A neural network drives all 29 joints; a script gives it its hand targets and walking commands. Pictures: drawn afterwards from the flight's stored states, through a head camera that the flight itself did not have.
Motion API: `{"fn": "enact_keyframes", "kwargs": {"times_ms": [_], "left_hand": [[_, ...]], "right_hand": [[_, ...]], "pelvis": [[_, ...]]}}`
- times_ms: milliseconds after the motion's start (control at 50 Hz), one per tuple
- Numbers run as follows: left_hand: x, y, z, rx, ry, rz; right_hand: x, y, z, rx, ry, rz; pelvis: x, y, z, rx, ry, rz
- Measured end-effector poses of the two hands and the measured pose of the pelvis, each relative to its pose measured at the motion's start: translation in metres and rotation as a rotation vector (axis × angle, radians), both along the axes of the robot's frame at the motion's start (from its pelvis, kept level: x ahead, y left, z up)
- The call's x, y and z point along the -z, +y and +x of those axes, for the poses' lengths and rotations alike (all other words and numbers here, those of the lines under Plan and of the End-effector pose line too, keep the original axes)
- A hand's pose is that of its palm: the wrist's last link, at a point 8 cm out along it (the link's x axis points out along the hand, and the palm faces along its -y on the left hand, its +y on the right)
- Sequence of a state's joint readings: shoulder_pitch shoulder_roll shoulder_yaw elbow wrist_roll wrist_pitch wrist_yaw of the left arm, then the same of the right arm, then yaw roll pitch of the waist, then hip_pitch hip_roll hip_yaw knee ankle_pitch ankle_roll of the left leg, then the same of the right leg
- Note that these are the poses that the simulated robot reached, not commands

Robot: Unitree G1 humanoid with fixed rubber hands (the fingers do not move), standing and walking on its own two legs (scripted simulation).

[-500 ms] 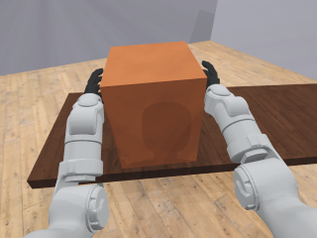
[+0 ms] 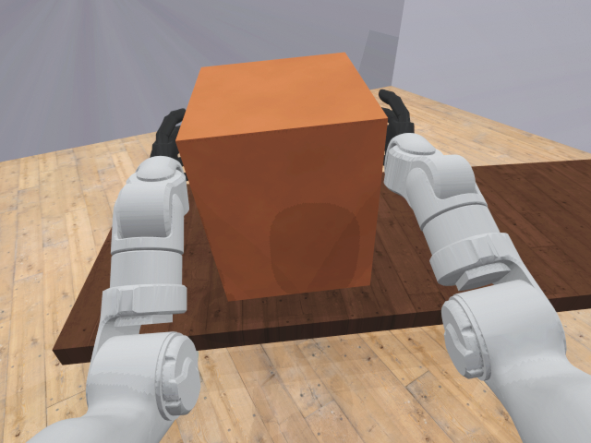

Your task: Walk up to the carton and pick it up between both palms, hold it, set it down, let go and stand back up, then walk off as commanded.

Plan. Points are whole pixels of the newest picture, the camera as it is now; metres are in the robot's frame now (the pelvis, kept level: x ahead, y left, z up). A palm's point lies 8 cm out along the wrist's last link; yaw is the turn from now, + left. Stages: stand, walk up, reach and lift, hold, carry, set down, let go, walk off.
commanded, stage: reach and lift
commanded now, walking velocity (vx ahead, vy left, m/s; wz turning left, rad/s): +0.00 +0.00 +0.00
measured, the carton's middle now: (286, 177) +0.41 -0.01 +0.24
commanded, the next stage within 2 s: hold in 0.72 s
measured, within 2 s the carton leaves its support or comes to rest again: neither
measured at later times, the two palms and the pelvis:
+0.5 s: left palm (168, 158) +0.37 +0.14 +0.29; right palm (406, 135) +0.38 -0.15 +0.30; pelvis +0.00 +0.00 +0.00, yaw +0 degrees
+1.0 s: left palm (162, 151) +0.36 +0.14 +0.30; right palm (409, 126) +0.37 -0.15 +0.32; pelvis +0.00 +0.00 +0.00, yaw +0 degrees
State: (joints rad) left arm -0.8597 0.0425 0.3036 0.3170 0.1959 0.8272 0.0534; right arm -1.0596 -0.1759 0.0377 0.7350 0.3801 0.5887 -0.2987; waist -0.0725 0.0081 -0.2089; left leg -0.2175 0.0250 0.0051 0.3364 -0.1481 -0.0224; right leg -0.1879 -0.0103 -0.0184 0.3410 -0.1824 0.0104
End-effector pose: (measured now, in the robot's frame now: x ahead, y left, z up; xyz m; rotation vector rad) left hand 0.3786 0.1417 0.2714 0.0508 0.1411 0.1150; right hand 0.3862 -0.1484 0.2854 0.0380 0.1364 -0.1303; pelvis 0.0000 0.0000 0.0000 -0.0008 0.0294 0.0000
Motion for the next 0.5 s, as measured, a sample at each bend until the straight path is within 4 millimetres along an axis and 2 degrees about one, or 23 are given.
{"fn": "enact_keyframes", "kwargs": {"times_ms": [80, 220, 380, 500], "left_hand": [[-0.004, -0.001, 0.000, 0.004, 0.007, 0.003], [0.001, -0.004, 0.002, 0.015, 0.040, 0.004], [-0.011, -0.004, -0.002, 0.014, 0.009, 0.002], [-0.016, -0.005, -0.005, 0.011, 0.018, 0.008]], "right_hand": [[-0.006, -0.001, -0.001, 0.006, 0.008, -0.006], [-0.003, -0.004, -0.001, 0.014, 0.042, -0.010], [-0.017, -0.004, -0.005, 0.011, 0.012, 0.002], [-0.019, -0.005, -0.007, 0.010, 0.021, 0.003]], "pelvis": [[0.000, 0.000, -0.001, 0.000, -0.001, 0.000], [0.000, 0.000, 0.000, 0.000, -0.001, 0.000], [0.000, 0.000, 0.000, 0.000, 0.000, 0.000], [0.000, 0.000, -0.002, 0.000, -0.002, 0.000]]}}
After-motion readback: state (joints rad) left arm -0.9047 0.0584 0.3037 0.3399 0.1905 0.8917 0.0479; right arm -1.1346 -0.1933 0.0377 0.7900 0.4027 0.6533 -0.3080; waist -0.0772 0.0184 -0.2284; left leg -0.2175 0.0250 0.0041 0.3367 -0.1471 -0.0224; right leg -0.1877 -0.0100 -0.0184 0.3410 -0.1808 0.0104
